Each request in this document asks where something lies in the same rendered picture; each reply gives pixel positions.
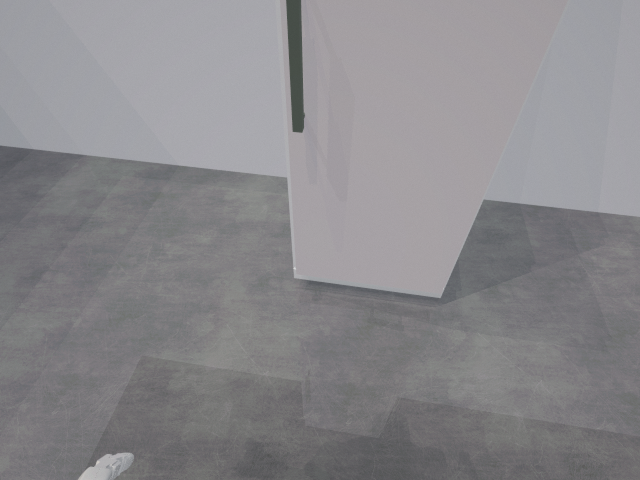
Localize fridge door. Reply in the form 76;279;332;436
280;0;568;294

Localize robot left hand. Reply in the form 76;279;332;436
78;453;134;480

